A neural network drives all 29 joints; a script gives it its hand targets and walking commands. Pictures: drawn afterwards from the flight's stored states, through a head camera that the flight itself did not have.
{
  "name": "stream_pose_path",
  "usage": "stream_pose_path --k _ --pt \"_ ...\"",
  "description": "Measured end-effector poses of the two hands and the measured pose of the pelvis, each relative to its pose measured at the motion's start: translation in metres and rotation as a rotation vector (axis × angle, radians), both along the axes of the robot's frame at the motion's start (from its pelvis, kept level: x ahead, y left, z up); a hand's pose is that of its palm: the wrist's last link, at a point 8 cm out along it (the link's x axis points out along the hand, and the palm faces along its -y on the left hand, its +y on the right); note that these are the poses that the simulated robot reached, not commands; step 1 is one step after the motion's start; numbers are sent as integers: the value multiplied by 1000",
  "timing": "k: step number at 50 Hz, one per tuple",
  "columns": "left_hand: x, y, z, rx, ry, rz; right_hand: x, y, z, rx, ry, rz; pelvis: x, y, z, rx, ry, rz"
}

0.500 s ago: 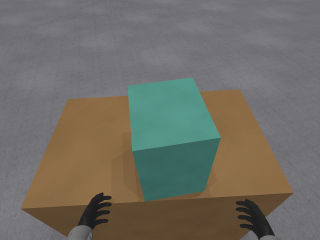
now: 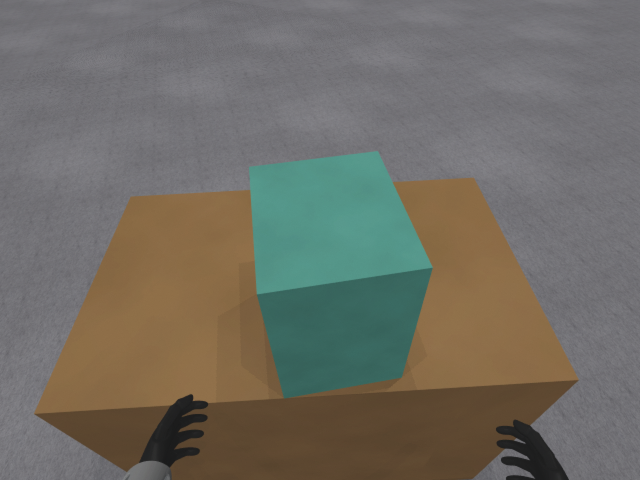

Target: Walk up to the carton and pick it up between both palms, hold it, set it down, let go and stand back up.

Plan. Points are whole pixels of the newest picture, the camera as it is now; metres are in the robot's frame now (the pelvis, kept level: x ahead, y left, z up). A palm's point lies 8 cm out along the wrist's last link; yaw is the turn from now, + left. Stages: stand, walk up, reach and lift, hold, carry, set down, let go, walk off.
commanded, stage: stand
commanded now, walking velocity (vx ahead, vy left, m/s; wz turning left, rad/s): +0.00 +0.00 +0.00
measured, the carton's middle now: (329, 278) +0.40 +0.02 +0.01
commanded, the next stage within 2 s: none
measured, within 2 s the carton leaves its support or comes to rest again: neither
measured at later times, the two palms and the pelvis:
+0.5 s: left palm out of the picture +0.08 +0.28 -0.11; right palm out of the picture +0.07 -0.23 -0.10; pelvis -0.01 +0.03 +0.00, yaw +1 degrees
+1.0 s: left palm out of the picture +0.03 +0.31 -0.12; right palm out of the picture +0.05 -0.22 -0.10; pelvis -0.02 +0.04 -0.01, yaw +1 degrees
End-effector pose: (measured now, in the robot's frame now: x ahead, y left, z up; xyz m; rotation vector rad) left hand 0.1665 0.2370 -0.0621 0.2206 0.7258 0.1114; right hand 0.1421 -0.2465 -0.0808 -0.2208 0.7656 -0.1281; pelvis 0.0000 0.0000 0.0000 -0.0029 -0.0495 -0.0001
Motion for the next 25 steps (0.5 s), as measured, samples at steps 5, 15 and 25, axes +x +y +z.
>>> stream_pose_path --k 5,15,25 --pt "-30 20 -18 28 79 28 -34 -13 -10 -35 116 -34 1 2 -1 -6 14 7" --pt "-67 36 -36 24 177 45 -63 -5 -16 -47 197 -34 -3 13 -3 -11 14 15" --pt "-86 48 -44 19 223 42 -70 14 -17 -43 199 -14 -10 26 -4 -13 11 17"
